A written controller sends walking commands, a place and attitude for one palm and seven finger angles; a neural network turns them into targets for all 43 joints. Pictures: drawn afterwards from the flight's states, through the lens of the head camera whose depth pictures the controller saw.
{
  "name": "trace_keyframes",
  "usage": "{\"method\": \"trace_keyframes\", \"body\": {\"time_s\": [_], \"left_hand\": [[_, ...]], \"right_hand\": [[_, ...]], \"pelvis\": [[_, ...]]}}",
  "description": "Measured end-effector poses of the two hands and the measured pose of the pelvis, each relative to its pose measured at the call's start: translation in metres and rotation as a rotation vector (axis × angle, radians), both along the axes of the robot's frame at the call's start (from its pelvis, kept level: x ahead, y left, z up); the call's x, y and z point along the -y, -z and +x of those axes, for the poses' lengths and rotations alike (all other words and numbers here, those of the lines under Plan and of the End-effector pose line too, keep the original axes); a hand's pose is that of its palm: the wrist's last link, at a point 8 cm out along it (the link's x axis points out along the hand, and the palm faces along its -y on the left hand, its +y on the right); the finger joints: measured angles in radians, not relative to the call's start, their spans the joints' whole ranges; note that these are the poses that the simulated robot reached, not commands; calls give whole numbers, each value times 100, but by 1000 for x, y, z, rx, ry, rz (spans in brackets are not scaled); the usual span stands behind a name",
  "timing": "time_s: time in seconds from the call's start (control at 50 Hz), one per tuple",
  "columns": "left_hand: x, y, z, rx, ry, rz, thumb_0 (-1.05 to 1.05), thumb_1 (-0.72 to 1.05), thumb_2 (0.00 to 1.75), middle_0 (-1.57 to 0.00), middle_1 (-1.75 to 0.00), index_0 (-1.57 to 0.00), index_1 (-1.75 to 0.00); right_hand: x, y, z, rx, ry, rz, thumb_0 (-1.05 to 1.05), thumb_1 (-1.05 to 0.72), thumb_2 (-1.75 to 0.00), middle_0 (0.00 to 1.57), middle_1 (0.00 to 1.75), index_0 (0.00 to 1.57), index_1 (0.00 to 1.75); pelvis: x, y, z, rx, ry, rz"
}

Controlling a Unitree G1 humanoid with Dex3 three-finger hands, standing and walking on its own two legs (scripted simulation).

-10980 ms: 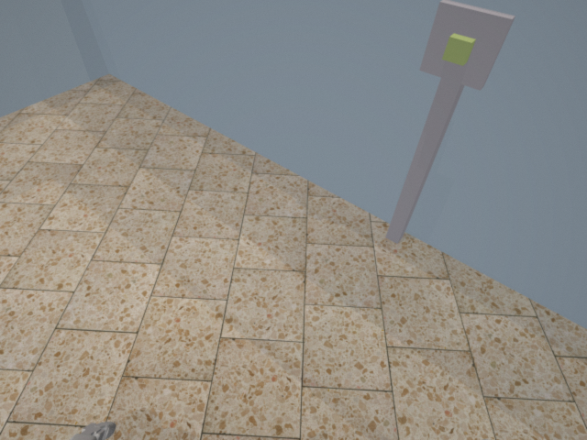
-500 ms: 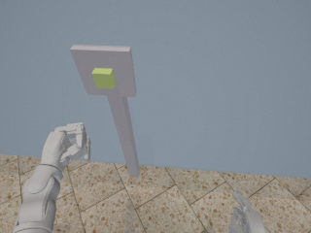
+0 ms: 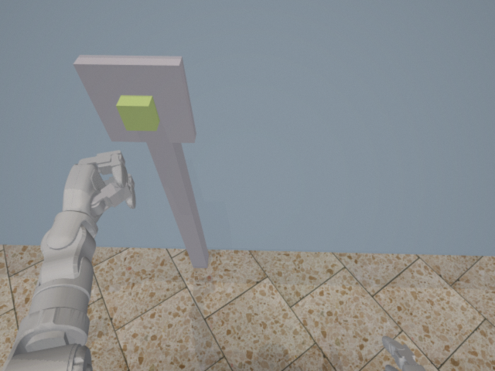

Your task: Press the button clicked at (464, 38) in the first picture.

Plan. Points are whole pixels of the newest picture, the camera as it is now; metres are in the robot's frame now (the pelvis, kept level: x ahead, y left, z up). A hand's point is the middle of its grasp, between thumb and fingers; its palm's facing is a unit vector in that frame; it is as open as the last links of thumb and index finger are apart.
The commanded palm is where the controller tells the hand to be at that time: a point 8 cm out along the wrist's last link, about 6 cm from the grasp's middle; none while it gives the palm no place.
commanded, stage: aim a knuckle at the button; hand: left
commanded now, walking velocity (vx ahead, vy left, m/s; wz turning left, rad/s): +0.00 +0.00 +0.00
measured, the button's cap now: (139, 112) +0.54 +0.22 +0.11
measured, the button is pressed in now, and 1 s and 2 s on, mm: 0 0 7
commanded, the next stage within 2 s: press the button with the knuckle in 1.06 s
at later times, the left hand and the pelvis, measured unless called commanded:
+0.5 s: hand (147, 153) +0.47 +0.19 +0.08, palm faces -0.03 -1.00 +0.00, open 3.1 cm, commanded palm +0.43 +0.25 +0.08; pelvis +0.00 +0.01 -0.01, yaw -1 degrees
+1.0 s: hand (137, 162) +0.45 +0.21 +0.07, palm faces -0.02 -1.00 +0.01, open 3.1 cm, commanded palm +0.42 +0.26 +0.08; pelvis +0.00 +0.02 -0.01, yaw -1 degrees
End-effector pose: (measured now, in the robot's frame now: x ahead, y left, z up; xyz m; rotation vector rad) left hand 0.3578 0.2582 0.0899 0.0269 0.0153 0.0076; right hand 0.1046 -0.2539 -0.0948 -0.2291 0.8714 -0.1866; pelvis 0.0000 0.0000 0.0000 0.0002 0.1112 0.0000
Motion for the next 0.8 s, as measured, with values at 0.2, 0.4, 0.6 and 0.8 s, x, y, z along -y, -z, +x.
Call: {"method": "trace_keyframes", "body": {"time_s": [0.2, 0.4, 0.6, 0.8], "left_hand": [[2, 7, 33, -18, 12, -15, 2, 90, 90, -130, -150, -130, -150], [6, 9, 76, -17, 25, -13, 2, 90, 90, -130, -150, -130, -150], [8, 20, 85, -17, 24, -19, 2, 90, 90, -130, -150, -130, -150], [-8, 16, 72, 2, 5, -16, 2, 90, 90, -130, -150, -130, -150]], "right_hand": [[1, 11, -28, -118, 33, -9, 1, -90, -90, 20, 30, 20, 30], [1, 21, -65, -246, 77, -24, 1, -90, -90, 20, 30, 20, 30], [-6, 23, -96, -341, 146, 7, 1, -91, -90, 20, 30, 20, 30], [-9, 20, -76, -306, 128, 3, 1, -91, -90, 20, 30, 20, 30]], "pelvis": [[-4, 4, -2, -40, 2, -3], [-9, 12, -5, -101, 5, -10], [-13, 13, 1, -132, 37, -8], [-15, 11, 5, -116, 26, -19]]}}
